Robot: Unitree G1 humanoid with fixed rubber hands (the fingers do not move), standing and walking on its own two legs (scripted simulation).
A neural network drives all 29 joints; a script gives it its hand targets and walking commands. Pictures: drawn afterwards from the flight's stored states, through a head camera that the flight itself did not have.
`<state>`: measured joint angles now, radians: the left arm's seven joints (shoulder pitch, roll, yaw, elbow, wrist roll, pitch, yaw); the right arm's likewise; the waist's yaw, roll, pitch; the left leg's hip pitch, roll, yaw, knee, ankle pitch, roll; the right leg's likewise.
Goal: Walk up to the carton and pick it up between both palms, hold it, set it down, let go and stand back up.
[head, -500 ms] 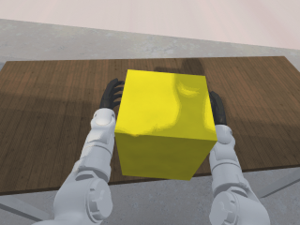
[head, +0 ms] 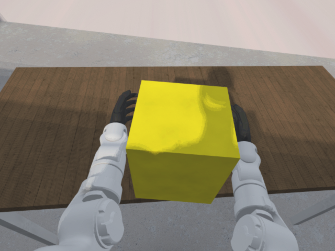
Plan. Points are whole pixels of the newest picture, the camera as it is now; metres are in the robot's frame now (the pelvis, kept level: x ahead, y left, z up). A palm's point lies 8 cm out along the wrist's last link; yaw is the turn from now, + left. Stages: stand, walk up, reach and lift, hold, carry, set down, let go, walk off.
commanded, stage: reach and lift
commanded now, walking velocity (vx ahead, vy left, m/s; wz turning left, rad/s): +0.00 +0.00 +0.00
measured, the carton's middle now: (178, 146) +0.38 -0.05 +0.03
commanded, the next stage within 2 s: none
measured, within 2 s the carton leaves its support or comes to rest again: leaves its support in 0.56 s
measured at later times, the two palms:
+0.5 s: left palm (115, 126) +0.41 +0.10 +0.09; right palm (239, 141) +0.36 -0.20 +0.07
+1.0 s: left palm (108, 120) +0.38 +0.10 +0.14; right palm (245, 139) +0.34 -0.19 +0.11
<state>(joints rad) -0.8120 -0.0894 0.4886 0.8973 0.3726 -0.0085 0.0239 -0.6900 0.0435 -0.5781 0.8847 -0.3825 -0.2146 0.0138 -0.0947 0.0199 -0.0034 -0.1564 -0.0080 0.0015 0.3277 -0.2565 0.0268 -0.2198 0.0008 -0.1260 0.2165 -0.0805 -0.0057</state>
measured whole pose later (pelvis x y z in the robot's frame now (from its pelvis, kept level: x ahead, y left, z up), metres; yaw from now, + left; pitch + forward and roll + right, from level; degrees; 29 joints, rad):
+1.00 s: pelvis -0.04 +0.00 +0.00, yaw +0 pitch -1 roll -1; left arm -0.85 -0.06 0.40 0.79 0.31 0.27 0.05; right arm -0.70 0.00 -0.41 0.85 -0.20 -0.04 -0.05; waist -0.07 -0.01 0.01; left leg -0.08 -0.02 0.01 0.31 -0.21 0.03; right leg -0.14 -0.01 -0.12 0.20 -0.03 -0.01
